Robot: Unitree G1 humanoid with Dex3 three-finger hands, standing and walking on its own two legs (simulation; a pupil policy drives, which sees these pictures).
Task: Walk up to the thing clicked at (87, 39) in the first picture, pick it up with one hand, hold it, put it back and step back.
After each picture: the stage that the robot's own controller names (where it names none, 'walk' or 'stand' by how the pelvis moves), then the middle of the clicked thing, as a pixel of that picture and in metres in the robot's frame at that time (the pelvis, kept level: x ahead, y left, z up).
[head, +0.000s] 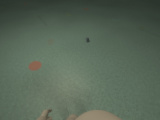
stand; (87, 39) +1.93 +0.15 -0.72
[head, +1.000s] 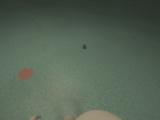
walk; (84, 46) +1.79 +0.12 -0.71
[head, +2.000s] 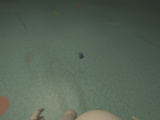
walk; (80, 55) +1.17 +0.14 -0.71
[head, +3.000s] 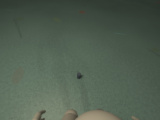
walk; (78, 75) +0.73 +0.13 -0.71
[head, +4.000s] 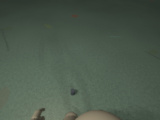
walk; (72, 92) +0.47 +0.19 -0.71
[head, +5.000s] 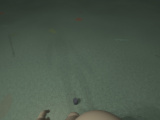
stand; (75, 101) +0.35 +0.19 -0.71
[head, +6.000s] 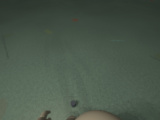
stand; (73, 104) +0.32 +0.20 -0.72
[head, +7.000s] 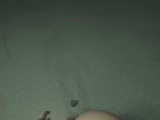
stand; (73, 103) +0.33 +0.20 -0.73
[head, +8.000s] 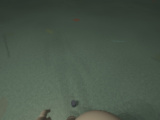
stand; (73, 103) +0.32 +0.19 -0.73
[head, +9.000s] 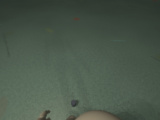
stand; (73, 103) +0.32 +0.19 -0.73
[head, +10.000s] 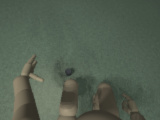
go down; (68, 72) +0.39 +0.19 -0.44
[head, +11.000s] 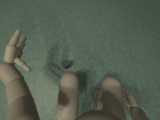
go down; (66, 64) +0.41 +0.21 -0.31
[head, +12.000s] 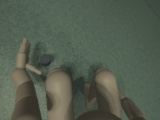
close in; (45, 60) +0.39 +0.25 -0.23
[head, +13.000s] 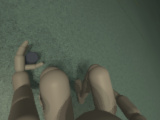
close; (31, 59) +0.40 +0.26 -0.22
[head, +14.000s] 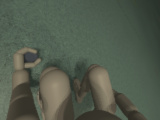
lift; (30, 58) +0.39 +0.26 -0.23
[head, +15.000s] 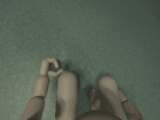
lift; (54, 67) +0.33 +0.26 -0.11
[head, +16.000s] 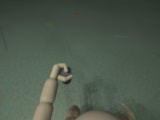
hold; (66, 75) +0.32 +0.17 +0.03
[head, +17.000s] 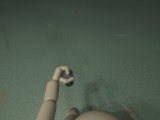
hold; (68, 78) +0.31 +0.17 -0.01
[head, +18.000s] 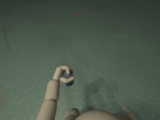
hold; (68, 78) +0.32 +0.17 -0.01
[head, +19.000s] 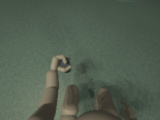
crouch; (65, 66) +0.39 +0.18 -0.07
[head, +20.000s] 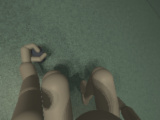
lower; (38, 55) +0.42 +0.25 -0.21
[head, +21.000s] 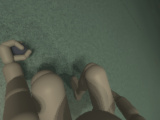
lower; (19, 52) +0.44 +0.28 -0.23
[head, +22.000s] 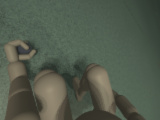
lower; (24, 51) +0.43 +0.27 -0.23
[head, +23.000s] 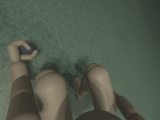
lower; (27, 52) +0.43 +0.26 -0.23
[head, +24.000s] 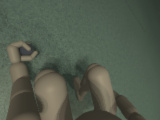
rest; (27, 53) +0.43 +0.26 -0.22
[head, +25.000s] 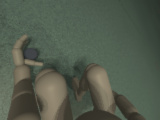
withdraw; (30, 56) +0.42 +0.24 -0.23
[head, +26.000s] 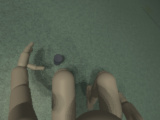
stand; (57, 60) +0.42 +0.21 -0.26
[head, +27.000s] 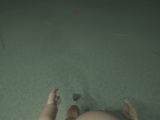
stand; (75, 97) +0.36 +0.14 -0.63
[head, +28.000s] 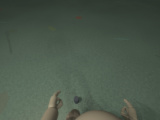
stand; (76, 100) +0.37 +0.15 -0.67
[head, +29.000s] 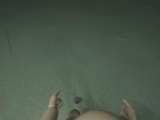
stand; (76, 100) +0.37 +0.14 -0.67
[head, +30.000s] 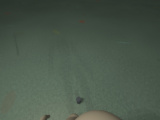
stand; (78, 100) +0.39 +0.15 -0.72
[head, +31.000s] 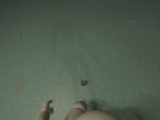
walk; (82, 83) +0.46 +0.15 -0.70
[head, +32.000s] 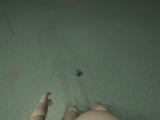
walk; (78, 73) +0.67 +0.12 -0.70
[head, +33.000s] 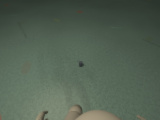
stand; (80, 64) +0.99 +0.22 -0.70
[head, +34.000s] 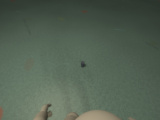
stand; (82, 64) +1.00 +0.14 -0.72
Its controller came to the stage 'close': yes
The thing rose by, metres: 0.72
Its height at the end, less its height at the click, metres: +0.00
